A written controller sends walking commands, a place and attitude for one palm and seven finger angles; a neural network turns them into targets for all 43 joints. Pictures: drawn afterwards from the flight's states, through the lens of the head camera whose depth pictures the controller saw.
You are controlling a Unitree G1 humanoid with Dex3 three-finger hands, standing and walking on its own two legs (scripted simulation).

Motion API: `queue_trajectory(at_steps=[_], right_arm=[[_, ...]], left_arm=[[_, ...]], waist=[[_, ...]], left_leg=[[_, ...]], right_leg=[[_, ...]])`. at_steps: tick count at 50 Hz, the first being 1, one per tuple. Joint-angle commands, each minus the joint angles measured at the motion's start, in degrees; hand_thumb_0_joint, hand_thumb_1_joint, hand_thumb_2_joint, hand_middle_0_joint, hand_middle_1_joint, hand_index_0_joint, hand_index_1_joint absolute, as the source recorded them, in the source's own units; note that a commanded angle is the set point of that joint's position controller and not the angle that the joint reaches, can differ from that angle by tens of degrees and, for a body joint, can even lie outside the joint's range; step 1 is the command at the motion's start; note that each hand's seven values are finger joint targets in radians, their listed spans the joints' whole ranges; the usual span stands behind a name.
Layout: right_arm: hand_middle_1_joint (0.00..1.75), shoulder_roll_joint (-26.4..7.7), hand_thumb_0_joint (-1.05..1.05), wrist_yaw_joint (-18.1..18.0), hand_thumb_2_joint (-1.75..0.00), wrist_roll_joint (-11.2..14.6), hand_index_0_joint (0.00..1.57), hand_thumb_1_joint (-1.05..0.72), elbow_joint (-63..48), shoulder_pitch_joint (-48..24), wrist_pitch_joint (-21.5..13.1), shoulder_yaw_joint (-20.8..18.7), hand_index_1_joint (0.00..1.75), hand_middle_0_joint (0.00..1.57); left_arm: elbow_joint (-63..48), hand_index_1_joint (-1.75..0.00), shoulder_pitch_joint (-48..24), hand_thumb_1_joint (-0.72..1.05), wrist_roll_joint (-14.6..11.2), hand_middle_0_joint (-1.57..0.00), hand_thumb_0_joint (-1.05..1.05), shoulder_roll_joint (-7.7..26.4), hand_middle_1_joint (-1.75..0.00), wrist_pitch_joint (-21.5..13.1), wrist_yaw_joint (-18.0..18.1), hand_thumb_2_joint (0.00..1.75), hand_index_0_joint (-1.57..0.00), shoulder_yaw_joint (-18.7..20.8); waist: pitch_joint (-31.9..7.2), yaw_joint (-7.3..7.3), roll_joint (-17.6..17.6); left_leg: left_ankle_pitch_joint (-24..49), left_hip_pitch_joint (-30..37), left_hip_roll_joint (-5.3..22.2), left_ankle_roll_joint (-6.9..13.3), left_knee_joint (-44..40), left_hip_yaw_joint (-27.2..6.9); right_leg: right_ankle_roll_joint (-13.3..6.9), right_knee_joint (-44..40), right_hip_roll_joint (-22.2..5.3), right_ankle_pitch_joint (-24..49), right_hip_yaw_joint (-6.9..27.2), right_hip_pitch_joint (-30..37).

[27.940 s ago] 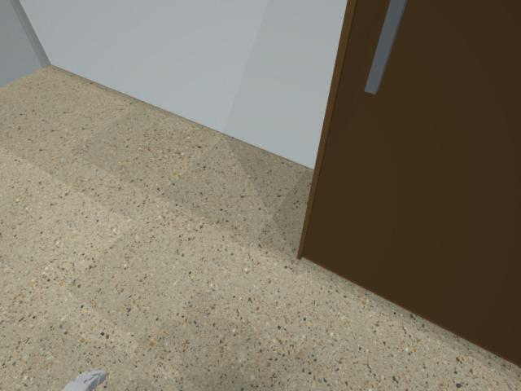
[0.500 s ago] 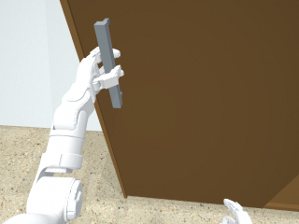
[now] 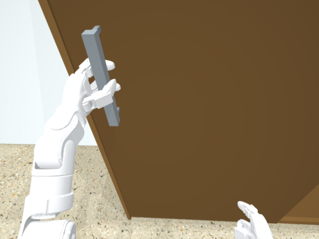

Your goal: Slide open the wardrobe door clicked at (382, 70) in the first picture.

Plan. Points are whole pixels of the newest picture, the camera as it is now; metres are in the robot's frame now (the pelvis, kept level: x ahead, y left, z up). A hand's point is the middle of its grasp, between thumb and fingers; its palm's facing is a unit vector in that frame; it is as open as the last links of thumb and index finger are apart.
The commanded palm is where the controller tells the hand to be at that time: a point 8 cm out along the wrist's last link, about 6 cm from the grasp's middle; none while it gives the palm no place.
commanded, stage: tug the door sideways, standing still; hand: left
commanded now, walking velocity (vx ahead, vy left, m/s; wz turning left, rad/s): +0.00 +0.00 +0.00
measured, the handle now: (106, 81) +0.41 +0.14 +0.23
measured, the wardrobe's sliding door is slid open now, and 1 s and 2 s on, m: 0.00 0.02 0.19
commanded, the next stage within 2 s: step sideways, sliding the door along in 0.62 s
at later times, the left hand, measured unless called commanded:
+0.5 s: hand (112, 93) +0.36 +0.12 +0.24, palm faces +0.04 -1.00 -0.07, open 6.2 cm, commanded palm +0.33 +0.12 +0.24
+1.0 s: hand (121, 94) +0.37 +0.10 +0.23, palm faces +0.05 -1.00 -0.05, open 6.3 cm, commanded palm +0.35 +0.13 +0.24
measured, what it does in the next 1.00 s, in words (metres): lifts its right foot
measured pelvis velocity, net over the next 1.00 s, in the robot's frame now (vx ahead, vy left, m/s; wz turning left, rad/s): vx -0.06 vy -0.01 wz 0.01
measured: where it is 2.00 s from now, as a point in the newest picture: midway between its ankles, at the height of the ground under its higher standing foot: outside the picture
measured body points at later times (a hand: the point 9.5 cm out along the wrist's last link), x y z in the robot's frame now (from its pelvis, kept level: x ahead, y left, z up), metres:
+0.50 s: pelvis -0.02 +0.01 +0.00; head -0.03 -0.01 +0.45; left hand +0.35 +0.17 +0.24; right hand +0.20 -0.17 -0.10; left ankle -0.03 +0.14 -0.74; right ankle -0.09 -0.09 -0.74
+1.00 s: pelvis -0.06 -0.01 -0.01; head -0.02 -0.02 +0.44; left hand +0.36 +0.15 +0.23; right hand +0.08 -0.23 -0.13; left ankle -0.03 +0.14 -0.74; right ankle -0.09 -0.12 -0.71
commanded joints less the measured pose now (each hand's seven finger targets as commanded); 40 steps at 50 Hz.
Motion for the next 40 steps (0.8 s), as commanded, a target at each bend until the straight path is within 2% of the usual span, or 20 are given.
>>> queue_trajectory(at_steps=[1,2,4,5,6,8,9,13,16,19,22,23,27,29,33,36,37,38,39,40], right_arm=[[0.30,-4.92,0.00,-0.65,-0.90,0.14,0.20,-0.90,-7.49,-9.72,-3.84,-2.16,0.30,0.20],[0.30,-4.81,0.00,-0.65,-0.90,0.03,0.20,-0.90,-7.05,-9.35,-4.04,-2.28,0.30,0.20],[0.30,-4.90,0.00,-0.55,-0.90,-0.25,0.20,-0.90,-6.54,-8.82,-4.03,-2.36,0.30,0.20],[0.30,-4.79,0.00,-0.54,-0.90,-0.50,0.20,-0.90,-6.40,-8.71,-4.02,-2.35,0.30,0.20],[0.30,-4.65,0.00,-0.59,-0.90,-0.55,0.20,-0.90,-6.40,-8.89,-4.09,-2.38,0.30,0.20],[0.30,-4.49,0.00,-0.56,-0.90,-0.76,0.20,-0.90,-5.87,-8.91,-4.28,-2.51,0.30,0.20],[0.30,-4.13,0.00,-0.39,-0.90,-0.85,0.20,-0.90,-6.18,-9.15,-4.56,-2.44,0.30,0.20],[0.30,-3.80,0.00,0.13,-0.90,-1.25,0.20,-0.90,-5.27,-9.21,-5.06,-2.31,0.30,0.20],[0.30,-3.03,0.00,0.56,-0.90,-1.36,0.20,-0.90,-5.49,-9.19,-5.20,-1.78,0.30,0.20],[0.30,-2.85,0.00,0.90,-0.90,-1.33,0.20,-0.90,-5.29,-9.19,-5.23,-1.91,0.30,0.20],[0.30,-2.48,0.00,1.22,-0.90,-1.39,0.20,-0.90,-4.93,-9.23,-5.64,-1.94,0.30,0.20],[0.30,-2.61,0.00,1.19,-0.90,-1.52,0.20,-0.90,-4.57,-8.84,-5.78,-2.11,0.30,0.20],[0.30,-2.29,0.00,1.43,-0.90,-1.40,0.20,-0.90,-3.97,-8.52,-6.37,-1.76,0.30,0.20],[0.30,-2.51,0.00,1.57,-0.90,-1.45,0.20,-0.90,-3.67,-7.90,-6.55,-2.04,0.30,0.20],[0.30,-2.67,0.00,1.62,-0.90,-1.30,0.20,-0.90,-2.57,-7.00,-6.76,-2.39,0.30,0.20],[0.30,-2.42,0.00,1.45,-0.90,-1.04,0.20,-0.90,-2.00,-6.47,-7.46,-2.10,0.30,0.20],[0.30,-5.28,0.00,-0.02,-0.90,-1.35,0.20,-0.90,-2.90,-4.91,-6.73,-2.85,0.30,0.20],[0.30,-4.24,0.00,-0.61,-0.90,-2.00,0.20,-0.90,-1.48,-5.16,-6.33,-2.69,0.30,0.20],[0.30,-3.51,0.00,-1.03,-0.90,-2.32,0.20,-0.90,-1.62,-5.40,-6.25,-2.85,0.30,0.20],[0.30,-3.22,0.00,-1.52,-0.90,-2.31,0.20,-0.90,-2.26,-4.94,-6.47,-2.87,0.30,0.20]], left_arm=[[-11.33,-1.40,-30.32,0.90,0.57,-0.45,0.00,4.06,-1.40,-1.72,1.20,0.90,-0.45,-2.61],[-10.82,-1.40,-31.17,0.90,0.80,-0.45,0.00,3.01,-1.40,-1.26,1.69,0.90,-0.45,-3.45],[-10.73,-1.40,-31.50,0.90,1.29,-0.45,0.00,1.96,-1.40,-0.88,2.34,0.90,-0.45,-4.79],[-10.21,-1.40,-31.80,0.90,1.40,-0.45,0.00,0.68,-1.40,-0.83,2.54,0.90,-0.45,-5.86],[-10.43,-1.40,-32.83,0.90,1.53,-0.45,0.00,-0.09,-1.40,-1.02,2.64,0.90,-0.45,-6.70],[-9.20,-1.40,-33.69,0.90,1.87,-0.45,0.00,-1.73,-1.40,-2.20,2.73,0.90,-0.45,-8.83],[-10.33,-1.40,-36.02,0.90,1.96,-0.45,0.00,-2.74,-1.40,-2.92,2.84,0.90,-0.45,-9.91],[-7.17,-1.40,-39.42,0.90,2.63,-0.45,0.00,-5.93,-1.40,-5.16,2.79,0.90,-0.45,-13.77],[-5.26,-1.40,-41.38,0.90,2.88,-0.45,0.00,-8.35,-1.40,-5.24,2.27,0.90,-0.45,-15.80],[-4.85,-1.40,-44.79,0.90,3.25,-0.45,0.00,-9.78,-1.40,-5.94,2.57,0.90,-0.45,-17.69],[-2.44,-1.40,-47.74,0.90,3.33,-0.45,0.00,-12.66,-1.40,-6.69,2.97,0.90,-0.45,-19.90],[-1.48,-1.40,-47.59,0.90,3.26,-0.45,0.00,-12.55,-1.40,-7.48,3.19,0.90,-0.45,-20.03],[3.01,-1.40,-50.30,0.90,3.14,-0.45,0.00,-14.26,-1.40,-8.45,3.72,0.90,-0.45,-20.62],[2.67,-1.40,-52.39,0.90,3.46,-0.45,0.00,-13.86,-1.40,-9.22,4.16,0.90,-0.45,-20.46],[7.95,-1.40,-53.32,0.90,3.37,-0.45,0.00,-14.53,-1.40,-9.70,5.08,0.90,-0.45,-20.48],[11.72,-1.40,-57.15,0.90,2.95,-0.45,0.00,-16.64,-1.40,-10.46,5.86,0.90,-0.45,-21.32],[11.20,-1.40,-53.22,0.90,5.96,-0.45,0.00,9.21,-1.40,-20.93,8.19,0.90,-0.45,-5.81],[15.48,-1.40,-48.74,0.90,6.81,-0.45,0.00,6.84,-1.40,-25.68,8.82,0.90,-0.45,-6.50],[17.18,-1.40,-45.97,0.90,6.69,-0.45,0.00,1.53,-1.40,-27.86,8.80,0.90,-0.45,-9.44],[15.49,-1.40,-46.75,0.90,6.10,-0.45,0.00,-1.51,-1.40,-29.78,8.32,0.90,-0.45,-12.05]], waist=[[-13.95,0.82,-0.82],[-14.60,0.68,0.53],[-16.07,0.53,0.52],[-16.76,0.29,-1.93],[-17.39,0.23,-2.08],[-16.70,-0.18,-5.35],[-17.15,-0.20,-4.24],[-14.43,-1.09,-4.92],[-15.72,-0.83,-1.27],[-17.39,-1.24,-1.68],[-17.03,-1.97,-1.92],[-16.48,-1.96,-3.57],[-16.06,-2.05,-2.01],[-18.93,-1.98,-0.45],[-17.36,-2.29,-3.52],[-14.05,-3.17,-2.75],[-9.72,-0.96,-3.67],[-6.70,-0.38,-5.81],[-6.39,-0.67,-5.07],[-7.89,-1.38,-4.01]], left_leg=[[32.47,12.55,-1.93,3.53,4.44,-1.86],[34.07,13.28,-2.04,3.51,5.22,-1.99],[35.20,13.19,-2.38,3.55,6.01,-1.98],[35.19,12.93,-2.51,3.55,6.12,-2.33],[34.65,13.11,-2.59,3.58,6.03,-2.48],[33.73,13.42,-2.17,3.72,5.58,-3.33],[33.26,13.90,-2.13,3.71,5.23,-3.74],[31.18,14.41,-2.00,3.71,5.29,-4.45],[33.23,15.17,-2.46,3.66,6.25,-4.76],[35.32,16.22,-1.92,3.43,6.71,-5.63],[30.89,16.14,-1.98,3.04,6.28,-5.90],[30.17,15.81,-1.74,3.10,6.16,-6.20],[26.35,15.34,-2.00,2.68,5.58,-6.60],[28.59,17.12,-1.88,2.54,5.93,-6.91],[25.33,15.29,-1.50,2.26,5.49,-7.10],[18.37,13.59,-1.60,2.20,4.20,-7.11],[12.51,6.90,2.55,4.32,5.82,-7.54],[4.45,3.79,2.50,4.08,4.29,-7.65],[0.76,3.89,3.52,4.32,4.31,-7.88],[-4.96,3.97,5.38,4.80,2.99,-10.34]], right_leg=[[1.93,1.68,-0.15,45.32,-0.99,-1.76],[1.97,2.06,-0.18,46.18,-1.09,-2.31],[2.20,3.07,-0.49,48.99,-1.30,-1.42],[2.27,3.56,-0.51,49.83,-1.65,-0.85],[2.26,3.69,-0.56,49.53,-1.65,-0.77],[1.79,3.46,-0.18,45.67,-2.00,-1.66],[1.47,3.28,-0.04,43.55,-1.96,-2.17],[1.14,2.68,0.05,40.12,-1.85,-4.60],[0.89,3.56,0.10,40.79,-1.99,-5.09],[0.54,4.07,0.16,39.67,-2.30,-5.32],[0.44,3.70,0.31,36.05,-2.29,-6.85],[0.46,3.50,0.35,35.14,-2.45,-6.96],[0.15,3.18,0.62,31.03,-2.56,-8.50],[-0.05,3.41,0.61,31.41,-2.47,-8.38],[0.07,2.91,0.89,28.51,-2.77,-9.08],[0.21,1.60,1.10,22.47,-2.69,-11.63],[3.00,-0.87,-1.82,12.67,0.13,-14.27],[2.46,-1.89,-2.45,7.52,0.36,-13.49],[2.37,-0.91,-2.92,5.18,0.25,-14.77],[2.09,2.31,-2.26,1.01,-0.54,-15.45]])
